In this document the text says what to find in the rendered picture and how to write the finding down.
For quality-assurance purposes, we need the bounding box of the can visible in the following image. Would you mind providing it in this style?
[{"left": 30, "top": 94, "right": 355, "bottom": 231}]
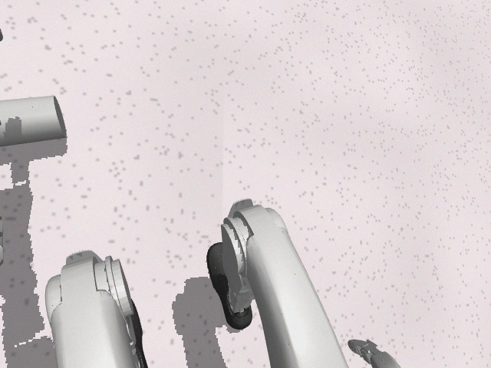
[{"left": 0, "top": 96, "right": 67, "bottom": 147}]

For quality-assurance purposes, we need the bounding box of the right robot hand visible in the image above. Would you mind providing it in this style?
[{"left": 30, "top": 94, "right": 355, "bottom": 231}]
[{"left": 348, "top": 340, "right": 401, "bottom": 368}]

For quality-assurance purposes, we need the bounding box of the left robot foot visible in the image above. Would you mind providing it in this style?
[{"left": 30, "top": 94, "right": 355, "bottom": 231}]
[{"left": 131, "top": 299, "right": 148, "bottom": 368}]

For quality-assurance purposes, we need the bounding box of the right robot foot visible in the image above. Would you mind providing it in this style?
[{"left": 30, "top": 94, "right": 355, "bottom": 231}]
[{"left": 206, "top": 242, "right": 252, "bottom": 330}]

